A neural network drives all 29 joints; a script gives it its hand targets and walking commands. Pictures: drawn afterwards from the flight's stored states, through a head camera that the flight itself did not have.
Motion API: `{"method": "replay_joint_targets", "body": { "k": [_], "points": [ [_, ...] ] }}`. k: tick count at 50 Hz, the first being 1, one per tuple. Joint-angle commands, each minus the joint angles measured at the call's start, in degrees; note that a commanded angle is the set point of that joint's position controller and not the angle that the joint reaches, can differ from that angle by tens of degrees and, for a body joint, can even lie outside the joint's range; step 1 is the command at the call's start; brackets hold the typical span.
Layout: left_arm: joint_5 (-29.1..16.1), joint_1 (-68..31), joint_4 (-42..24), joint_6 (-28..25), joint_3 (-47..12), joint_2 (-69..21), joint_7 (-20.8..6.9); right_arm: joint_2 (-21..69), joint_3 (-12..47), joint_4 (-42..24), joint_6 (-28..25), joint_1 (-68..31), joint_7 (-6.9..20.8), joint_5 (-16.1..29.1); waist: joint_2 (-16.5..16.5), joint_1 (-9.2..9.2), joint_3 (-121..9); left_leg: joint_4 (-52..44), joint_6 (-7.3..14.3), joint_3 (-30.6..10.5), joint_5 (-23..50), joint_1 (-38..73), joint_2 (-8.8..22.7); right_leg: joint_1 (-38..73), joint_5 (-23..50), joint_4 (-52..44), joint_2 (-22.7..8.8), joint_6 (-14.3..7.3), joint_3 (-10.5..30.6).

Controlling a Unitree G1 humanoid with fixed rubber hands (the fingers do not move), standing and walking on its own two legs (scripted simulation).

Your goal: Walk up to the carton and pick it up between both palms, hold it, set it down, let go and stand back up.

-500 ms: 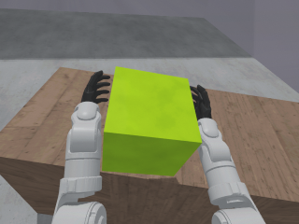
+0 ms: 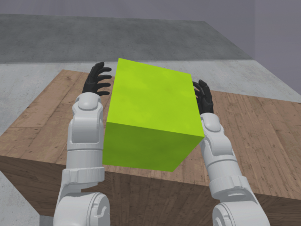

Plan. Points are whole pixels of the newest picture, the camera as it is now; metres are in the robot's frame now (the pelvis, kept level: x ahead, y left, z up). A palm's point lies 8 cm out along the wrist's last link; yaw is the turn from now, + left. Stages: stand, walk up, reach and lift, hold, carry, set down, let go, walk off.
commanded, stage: hold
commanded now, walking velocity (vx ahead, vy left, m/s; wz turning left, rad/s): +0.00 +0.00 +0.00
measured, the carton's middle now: (147, 117) +0.36 +0.00 +0.14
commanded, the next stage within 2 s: none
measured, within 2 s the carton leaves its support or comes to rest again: neither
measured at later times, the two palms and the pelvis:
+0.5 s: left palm (90, 95) +0.36 +0.14 +0.20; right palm (204, 109) +0.36 -0.15 +0.17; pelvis +0.00 +0.00 +0.00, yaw +0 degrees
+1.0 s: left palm (87, 97) +0.36 +0.15 +0.19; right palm (201, 108) +0.36 -0.14 +0.17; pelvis +0.01 +0.00 +0.00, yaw +0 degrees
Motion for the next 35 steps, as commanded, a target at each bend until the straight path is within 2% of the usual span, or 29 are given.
{"method": "replay_joint_targets", "body": {
  "k": [1, 2, 3, 4, 5, 6, 7, 8, 10, 11, 13, 14, 16, 17, 18, 19, 21, 22, 23, 24, 25, 26, 28, 29, 30, 32, 33, 34, 35],
  "points": [
    [-8.17, -27.53, 2.11, -0.96, -23.58, -28.26, -7.79, 29.30, 21.46, -14.69, -3.39, -42.81, 4.62, 1.62, 1.71, -0.28, -15.72, -4.38, -1.53, 1.68, 7.66, -6.67, -0.74, 10.71, -0.04, 0.04, 2.13, 1.84, -0.78],
    [-6.75, -27.42, 4.81, -0.35, -21.05, -27.62, -8.13, 29.72, 20.53, -13.10, -2.99, -43.50, 4.90, 1.21, 2.65, 0.14, -14.52, -5.59, -1.04, 1.75, 3.84, -7.71, -0.91, 11.01, -2.49, -0.17, 1.87, 2.00, -0.52],
    [-5.88, -26.17, 5.80, 0.01, -19.24, -26.80, -8.29, 28.45, 20.00, -12.40, -2.95, -41.97, 5.01, 0.65, 1.44, 0.33, -13.36, -6.01, -0.82, 2.13, 5.71, -8.08, -0.12, 13.12, -1.40, -0.61, 2.43, 1.48, -0.42],
    [-6.54, -25.68, 4.41, -0.01, -19.71, -27.45, -8.63, 29.51, 20.93, -14.38, -3.20, -42.39, 4.75, 1.04, 1.47, 0.28, -15.59, -5.19, -0.99, 2.62, 6.66, -7.82, -1.17, 13.34, 1.28, -0.13, 1.98, 1.66, 0.47],
    [-7.44, -26.07, 1.50, -0.13, -21.39, -27.59, -8.62, 29.84, 20.79, -15.28, -3.74, -42.53, 4.55, 2.37, 4.17, 0.30, -17.76, -4.20, -1.65, 2.55, 10.27, -6.00, -1.38, 14.11, 4.48, 1.01, 2.10, 1.63, -0.33],
    [-6.86, -25.42, -0.80, -0.45, -22.05, -26.80, -8.60, 30.24, 22.07, -16.13, -3.68, -41.11, 4.19, 2.37, 2.56, -0.41, -19.37, -3.54, -1.41, 2.50, 12.97, -4.56, -1.20, 14.90, 6.97, 0.73, 2.29, 2.04, -0.27],
    [-7.62, -25.14, -2.07, -0.72, -22.19, -27.91, -8.54, 30.02, 23.01, -16.79, -3.40, -39.70, 3.95, 2.79, 3.27, -0.48, -19.92, -2.29, -1.91, 2.46, 16.09, -3.32, -1.94, 14.58, 10.34, 1.59, 2.88, 2.04, -0.44],
    [-8.96, -26.42, -2.88, -0.94, -24.50, -28.22, -8.65, 29.30, 23.19, -17.45, -3.59, -40.53, 3.57, 3.40, 3.72, -1.51, -21.71, -2.09, -2.53, 1.37, 18.27, -2.08, -1.41, 14.10, 12.32, 1.55, 2.62, 1.76, -0.58],
    [-8.17, -24.89, -3.93, -0.88, -24.42, -28.77, -8.48, 29.71, 23.91, -18.17, -3.23, -40.01, 3.36, 3.24, 3.81, -1.46, -21.40, -1.58, -3.12, 1.46, 18.65, -2.39, -1.43, 15.10, 12.69, 1.90, 3.10, 2.06, -0.62],
    [-7.27, -24.99, -3.27, -0.67, -24.79, -27.85, -8.92, 29.89, 24.05, -17.40, -2.37, -38.54, 3.16, 3.91, 3.50, -2.06, -18.25, -1.96, -3.05, 1.61, 17.37, -3.69, -1.82, 13.87, 12.13, 1.50, 2.60, 2.14, -0.51],
    [-7.50, -24.98, -2.48, 0.02, -24.02, -26.03, -9.17, 29.30, 23.44, -17.04, -1.95, -38.09, 3.31, 3.48, 3.37, -1.40, -15.12, -3.35, -2.18, 1.63, 13.57, -4.64, -1.40, 14.52, 7.80, 0.67, 2.27, 2.13, -0.76],
    [-7.67, -24.77, -2.70, 0.26, -22.99, -25.52, -9.35, 27.86, 23.31, -16.91, -2.19, -38.04, 3.43, 2.57, 2.29, -1.23, -15.24, -4.12, -1.59, 2.04, 12.69, -6.38, -1.03, 15.39, 7.37, 0.36, 1.88, 2.41, -0.16],
    [-8.29, -25.54, -3.26, 0.17, -24.11, -26.74, -9.20, 29.35, 23.75, -19.81, -2.62, -40.63, 3.47, 3.61, 3.36, -0.73, -17.86, -3.67, -1.74, 2.29, 11.66, -6.03, -1.59, 16.39, 7.73, 0.80, 1.68, 2.34, -0.35],
    [-8.05, -27.81, -3.01, 0.06, -23.62, -26.86, -9.21, 29.49, 23.20, -19.26, -2.31, -40.74, 3.57, 2.54, 2.67, -2.02, -19.33, -4.53, -1.35, 1.68, 10.78, -5.91, -1.43, 15.06, 6.74, 0.58, 1.58, 2.25, -0.51],
    [-8.39, -26.81, -2.99, -0.46, -24.15, -26.78, -9.01, 30.07, 22.71, -19.50, -2.34, -40.86, 3.56, 2.72, 1.86, -1.52, -20.00, -4.88, -0.89, 2.00, 10.58, -6.32, -1.14, 16.09, 7.08, 0.76, 1.75, 2.39, -0.46],
    [-8.58, -25.84, -4.33, -0.29, -24.44, -27.09, -8.82, 29.93, 24.39, -20.48, -2.59, -40.00, 3.49, 4.14, 3.70, -1.11, -18.73, -3.78, -1.67, 1.69, 13.71, -5.28, -1.11, 15.76, 9.48, 0.60, 2.06, 1.90, -0.46],
    [-7.39, -24.13, -4.77, -0.19, -24.20, -26.15, -9.02, 29.07, 24.13, -19.76, -2.45, -38.32, 3.37, 3.85, 3.25, -1.13, -18.55, -2.93, -2.30, 1.76, 16.08, -4.28, -0.94, 15.97, 10.63, 0.46, 2.49, 2.02, -0.29],
    [-7.46, -24.08, -3.51, 0.25, -23.27, -26.41, -9.18, 28.75, 23.68, -18.65, -2.14, -39.30, 3.37, 3.84, 3.91, -0.16, -17.14, -3.74, -2.33, 2.10, 15.13, -4.24, -1.10, 14.96, 9.54, 0.20, 2.19, 2.12, -0.87],
    [-7.61, -24.32, -4.89, 0.41, -24.74, -26.29, -9.36, 29.34, 23.74, -19.23, -2.51, -39.12, 3.46, 3.13, 4.57, -1.29, -17.60, -3.90, -2.24, 2.50, 13.54, -4.41, -1.64, 15.53, 7.93, 0.61, 2.37, 1.99, -1.00],
    [-6.95, -23.99, -3.01, 0.62, -24.49, -26.35, -9.34, 29.07, 23.78, -19.17, -2.38, -37.80, 3.70, 2.75, 3.61, -1.47, -16.40, -4.14, -1.90, 2.19, 11.85, -5.56, -0.85, 14.86, 6.18, -0.02, 2.25, 2.19, -0.21],
    [-7.02, -25.91, -3.21, 0.26, -23.73, -25.91, -9.32, 29.01, 22.01, -17.91, -2.41, -39.74, 3.76, 2.70, 4.75, -0.81, -15.12, -4.95, -1.48, 2.06, 8.70, -7.06, -0.92, 14.22, 2.67, -0.22, 1.67, 1.94, -0.74],
    [-7.44, -24.40, -3.06, 0.56, -23.40, -24.81, -9.11, 29.26, 23.29, -18.89, -2.43, -38.95, 3.84, 2.67, 2.41, -0.58, -15.89, -4.83, -1.08, 2.21, 10.15, -5.80, -1.10, 14.50, 3.24, -0.26, 2.26, 1.85, -0.42],
    [-8.30, -26.22, -3.73, 0.59, -24.82, -26.55, -8.92, 28.50, 22.80, -18.65, -2.57, -40.50, 3.94, 3.16, 4.08, -1.42, -17.68, -4.36, -1.92, 1.80, 11.78, -4.65, -0.32, 14.03, 4.38, -0.17, 2.03, 1.51, -0.32],
    [-8.42, -25.95, -4.39, 0.59, -24.19, -27.18, -8.84, 28.31, 22.91, -18.83, -2.71, -41.09, 3.93, 2.79, 4.56, -0.77, -17.96, -4.56, -2.02, 2.54, 11.24, -5.25, -0.81, 14.72, 4.64, 0.20, 2.38, 1.76, -0.68],
    [-7.60, -25.30, -2.24, 0.76, -23.77, -26.89, -8.71, 29.05, 22.82, -18.26, -2.63, -39.93, 3.95, 2.99, 3.38, -1.15, -16.49, -4.35, -1.80, 1.95, 12.10, -4.53, -0.65, 14.36, 4.43, -0.17, 2.55, 1.70, -0.75],
    [-8.21, -26.28, -5.07, 0.35, -24.34, -26.64, -8.69, 29.62, 23.48, -18.54, -3.13, -40.44, 3.91, 3.19, 4.31, -0.59, -18.42, -3.96, -1.96, 1.84, 14.12, -4.95, -0.44, 15.84, 5.36, 0.04, 2.70, 1.41, -0.77],
    [-8.40, -26.60, -6.24, 0.24, -25.22, -27.03, -8.83, 29.87, 24.13, -19.63, -3.17, -40.67, 4.04, 2.99, 4.07, -0.97, -19.23, -3.58, -1.96, 2.35, 14.17, -4.75, -0.94, 14.74, 6.22, 0.50, 2.46, 1.73, -0.80],
    [-7.50, -24.85, -3.30, 0.33, -24.52, -27.31, -8.95, 29.00, 23.05, -18.27, -2.67, -39.28, 4.07, 2.79, 3.68, -2.21, -18.04, -3.46, -2.49, 1.78, 15.35, -2.81, -0.43, 13.59, 5.74, 0.32, 3.00, 1.55, -1.07],
    [-8.05, -25.44, -2.66, 0.60, -24.46, -25.96, -8.96, 26.88, 22.84, -17.66, -2.63, -40.06, 3.87, 2.77, 3.97, -0.93, -15.51, -3.85, -2.25, 2.08, 12.59, -4.89, -0.65, 13.99, 4.63, -0.02, 2.40, 1.44, -0.64]
  ]
}}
